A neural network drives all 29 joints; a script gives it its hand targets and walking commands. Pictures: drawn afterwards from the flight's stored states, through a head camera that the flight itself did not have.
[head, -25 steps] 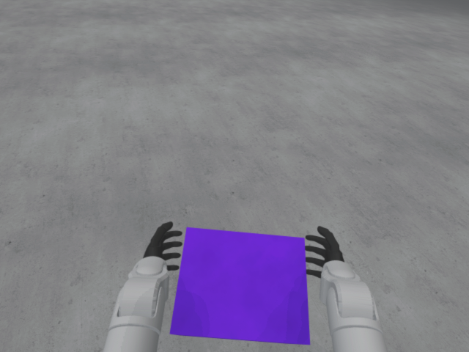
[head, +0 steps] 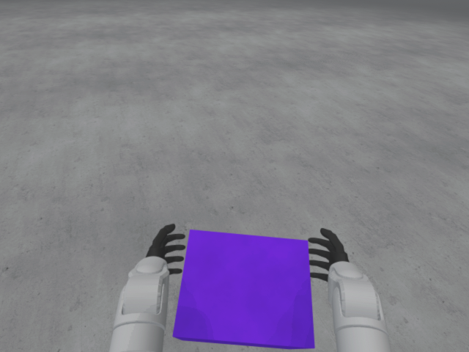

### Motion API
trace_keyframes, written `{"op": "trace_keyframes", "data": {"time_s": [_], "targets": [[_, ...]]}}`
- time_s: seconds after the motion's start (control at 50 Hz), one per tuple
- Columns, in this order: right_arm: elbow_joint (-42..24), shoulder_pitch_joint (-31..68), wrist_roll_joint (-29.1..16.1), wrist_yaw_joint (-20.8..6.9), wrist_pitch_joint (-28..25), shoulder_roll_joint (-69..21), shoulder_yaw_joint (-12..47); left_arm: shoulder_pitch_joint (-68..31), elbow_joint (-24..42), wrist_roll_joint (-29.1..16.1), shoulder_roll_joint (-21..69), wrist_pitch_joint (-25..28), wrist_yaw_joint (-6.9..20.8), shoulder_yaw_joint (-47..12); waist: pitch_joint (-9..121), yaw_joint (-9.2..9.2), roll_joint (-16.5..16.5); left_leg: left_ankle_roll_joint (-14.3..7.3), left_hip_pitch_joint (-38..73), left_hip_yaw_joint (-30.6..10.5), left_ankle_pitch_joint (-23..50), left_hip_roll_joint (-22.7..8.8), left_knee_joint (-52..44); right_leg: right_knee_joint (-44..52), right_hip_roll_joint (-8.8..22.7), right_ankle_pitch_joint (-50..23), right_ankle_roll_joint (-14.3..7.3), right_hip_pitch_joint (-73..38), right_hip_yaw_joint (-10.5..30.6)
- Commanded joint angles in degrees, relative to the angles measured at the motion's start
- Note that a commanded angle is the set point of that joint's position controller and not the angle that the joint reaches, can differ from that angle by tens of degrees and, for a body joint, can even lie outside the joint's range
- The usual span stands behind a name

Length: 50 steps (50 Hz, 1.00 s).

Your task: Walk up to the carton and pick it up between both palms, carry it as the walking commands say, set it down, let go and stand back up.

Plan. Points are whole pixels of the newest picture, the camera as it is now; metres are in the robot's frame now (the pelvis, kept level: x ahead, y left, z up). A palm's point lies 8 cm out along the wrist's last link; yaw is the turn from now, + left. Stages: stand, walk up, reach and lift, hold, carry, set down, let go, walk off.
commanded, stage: set down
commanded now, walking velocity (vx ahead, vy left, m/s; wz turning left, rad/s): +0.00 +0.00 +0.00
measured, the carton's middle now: (242, 292) +0.29 -0.01 -0.06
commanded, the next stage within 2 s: none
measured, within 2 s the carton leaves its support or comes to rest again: neither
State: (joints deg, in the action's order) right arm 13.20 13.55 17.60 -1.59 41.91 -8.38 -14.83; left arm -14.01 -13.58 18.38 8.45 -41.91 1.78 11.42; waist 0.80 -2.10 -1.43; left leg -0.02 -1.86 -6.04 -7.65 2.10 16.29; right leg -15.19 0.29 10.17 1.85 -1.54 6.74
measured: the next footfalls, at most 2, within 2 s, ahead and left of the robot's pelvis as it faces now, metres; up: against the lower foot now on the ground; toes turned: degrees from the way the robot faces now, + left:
none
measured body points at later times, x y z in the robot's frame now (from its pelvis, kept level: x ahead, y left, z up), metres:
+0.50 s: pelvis -0.01 -0.01 -0.01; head +0.01 +0.00 +0.44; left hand +0.30 +0.14 -0.03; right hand +0.29 -0.18 -0.03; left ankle +0.02 +0.12 -0.75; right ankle -0.01 -0.15 -0.75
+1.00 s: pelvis -0.05 +0.00 -0.07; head +0.10 +0.01 +0.35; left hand +0.33 +0.14 -0.13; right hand +0.30 -0.17 -0.13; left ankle +0.02 +0.12 -0.75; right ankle -0.01 -0.15 -0.75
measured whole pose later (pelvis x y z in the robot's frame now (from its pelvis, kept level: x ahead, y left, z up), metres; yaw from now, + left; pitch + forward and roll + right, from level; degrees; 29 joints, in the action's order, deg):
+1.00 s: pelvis -0.05 +0.00 -0.07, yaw -1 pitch +24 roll -1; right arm 27.0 27.5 16.4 0.3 15.9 -11.3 -27.5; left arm -29.9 -30.4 18.8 7.9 -16.1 -1.2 22.5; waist 5.4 -2.4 -0.5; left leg 0.6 -58.5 -5.5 -14.5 3.8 49.2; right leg -50.3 -2.3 18.4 3.3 55.9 7.2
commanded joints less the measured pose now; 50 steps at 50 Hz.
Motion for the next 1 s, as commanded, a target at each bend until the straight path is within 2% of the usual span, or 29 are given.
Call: {"op": "trace_keyframes", "data": {"time_s": [0.0,0.06,0.18,0.36,0.6,0.78,0.98], "targets": [[-0.44,19.79,-14.26,-13.91,-1.39,-51.41,29.50,-21.47,2.61,-15.52,48.77,2.43,14.92,-30.17,9.63,-0.33,2.58,0.34,5.75,0.73,13.27,2.94,-1.42,1.50,-4.76,-15.29,-0.78,2.70,-3.23],[-0.66,20.62,-13.98,-13.43,-2.45,-51.04,29.16,-22.09,2.62,-15.50,47.99,3.93,14.71,-30.19,8.66,-0.05,1.28,-0.08,4.74,0.88,9.36,3.09,-0.69,1.14,-4.56,-10.83,-0.64,4.70,-3.09],[1.57,21.45,-12.91,-12.62,-5.84,-51.03,27.83,-22.80,-0.11,-14.65,47.14,7.70,14.50,-28.47,10.19,0.08,-0.15,-0.49,3.58,1.32,8.09,3.22,1.97,-1.29,-4.45,-9.23,-0.40,7.69,-2.98],[9.97,22.58,-10.09,-11.99,-11.60,-50.77,23.22,-24.01,-8.23,-10.76,45.02,13.29,14.21,-22.32,11.77,1.32,-0.07,-0.88,-1.50,2.07,6.48,3.38,5.06,-4.47,-4.26,-7.45,-0.33,12.32,-2.69],[18.06,26.92,-6.13,-11.25,-21.05,-49.35,16.97,-29.01,-16.12,-6.10,44.15,21.87,13.06,-16.84,19.08,0.57,0.95,-1.00,-12.25,2.57,8.24,3.78,13.84,-13.08,-5.42,-6.69,-0.71,26.20,-3.27],[19.10,34.45,-6.25,-12.02,-26.14,-48.32,17.94,-34.75,-20.55,-4.96,47.60,26.49,12.16,-18.29,30.69,-0.28,3.29,-0.27,-21.15,2.62,8.92,3.78,23.04,-23.36,-6.80,-4.71,-1.07,40.05,-4.82],[20.27,42.85,-8.06,-13.97,-26.13,-51.03,20.75,-42.17,-22.42,-7.20,50.98,26.77,12.77,-21.06,42.42,-0.30,3.73,0.55,-30.60,3.12,2.37,3.75,30.54,-32.66,-7.21,1.55,-1.40,51.39,-6.13]]}}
